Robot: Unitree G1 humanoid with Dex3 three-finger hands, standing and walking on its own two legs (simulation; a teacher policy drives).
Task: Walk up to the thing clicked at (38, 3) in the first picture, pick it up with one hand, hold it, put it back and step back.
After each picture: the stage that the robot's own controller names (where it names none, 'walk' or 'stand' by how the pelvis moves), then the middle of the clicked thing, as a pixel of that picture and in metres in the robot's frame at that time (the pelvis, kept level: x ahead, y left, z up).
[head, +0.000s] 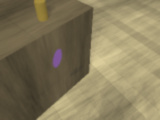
stand; (41, 10) +0.88 +0.26 +0.02
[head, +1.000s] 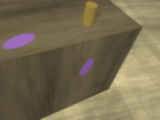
walk; (89, 14) +0.81 -0.02 +0.04
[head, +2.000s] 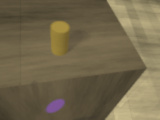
walk; (59, 39) +0.49 +0.11 +0.07
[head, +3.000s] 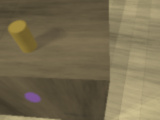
walk; (23, 37) +0.50 +0.27 +0.05
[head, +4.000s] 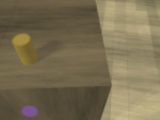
stand; (25, 50) +0.49 +0.23 +0.03
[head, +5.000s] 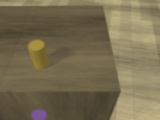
stand; (39, 55) +0.49 +0.20 +0.02
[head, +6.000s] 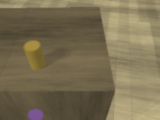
stand; (35, 55) +0.50 +0.22 +0.02
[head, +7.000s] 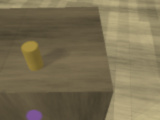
stand; (33, 56) +0.49 +0.23 +0.02
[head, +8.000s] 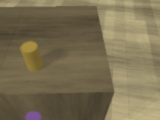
stand; (32, 57) +0.48 +0.23 +0.02
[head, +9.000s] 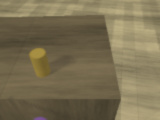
rise first; (40, 63) +0.47 +0.22 +0.02
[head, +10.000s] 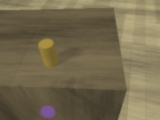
go down; (48, 53) +0.51 +0.19 +0.02
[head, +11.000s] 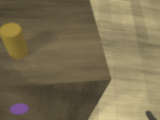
go down; (14, 42) +0.49 +0.20 +0.05
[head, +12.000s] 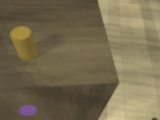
approach; (25, 44) +0.48 +0.19 +0.05
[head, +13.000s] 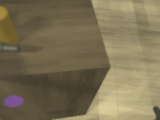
close; (2, 28) +0.50 +0.21 +0.09
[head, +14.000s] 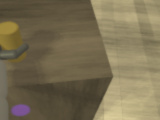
lift; (11, 43) +0.46 +0.20 +0.09
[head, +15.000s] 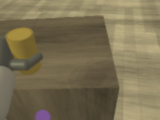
lift; (25, 52) +0.33 +0.17 +0.23
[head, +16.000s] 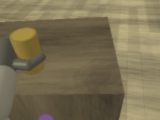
hold; (29, 52) +0.33 +0.17 +0.23
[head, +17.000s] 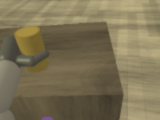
hold; (33, 49) +0.33 +0.15 +0.24
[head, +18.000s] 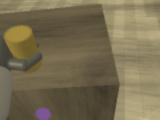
hold; (25, 50) +0.34 +0.17 +0.22
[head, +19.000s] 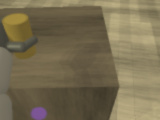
crouch; (20, 37) +0.40 +0.19 +0.21
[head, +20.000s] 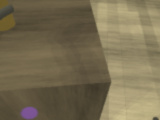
lower; out of the picture +0.49 +0.23 +0.24
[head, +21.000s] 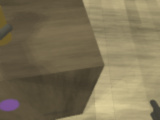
lower; out of the picture +0.52 +0.21 +0.10
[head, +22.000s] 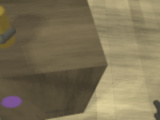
lower; out of the picture +0.51 +0.21 +0.09
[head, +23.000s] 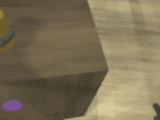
lower; out of the picture +0.50 +0.22 +0.09
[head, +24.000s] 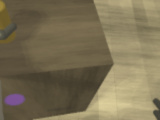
lower; out of the picture +0.52 +0.21 +0.09
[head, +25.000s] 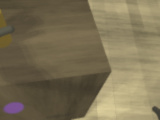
open; out of the picture +0.51 +0.23 +0.08
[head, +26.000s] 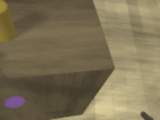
sink last; (1, 22) +0.52 +0.22 +0.08
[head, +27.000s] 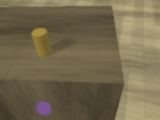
sink last; (42, 42) +0.55 +0.23 +0.07
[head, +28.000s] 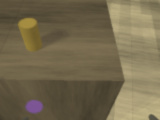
stand; (31, 35) +0.53 +0.22 +0.08
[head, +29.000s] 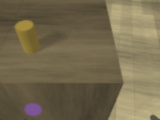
stand; (28, 37) +0.52 +0.23 +0.09
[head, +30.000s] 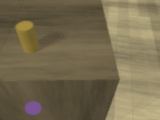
stand; (28, 37) +0.54 +0.23 +0.08
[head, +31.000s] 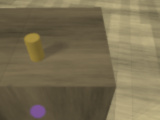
stand; (34, 48) +0.55 +0.24 +0.02
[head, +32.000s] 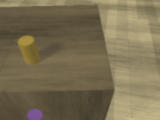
stand; (29, 50) +0.52 +0.25 +0.02
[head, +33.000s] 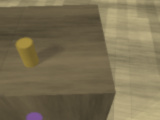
stand; (28, 53) +0.50 +0.25 +0.02
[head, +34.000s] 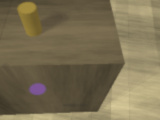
walk; (30, 20) +0.57 +0.21 +0.05
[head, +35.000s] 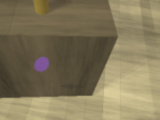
walk; out of the picture +0.72 +0.22 +0.03
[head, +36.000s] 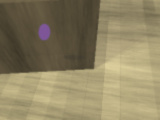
walk; out of the picture +1.02 +0.29 +0.05
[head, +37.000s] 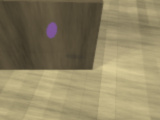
stand; out of the picture +1.15 +0.23 +0.03
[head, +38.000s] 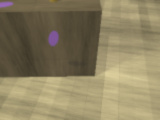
stand; out of the picture +1.16 +0.24 +0.02
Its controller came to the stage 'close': yes
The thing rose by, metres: 0.24
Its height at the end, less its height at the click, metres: +0.00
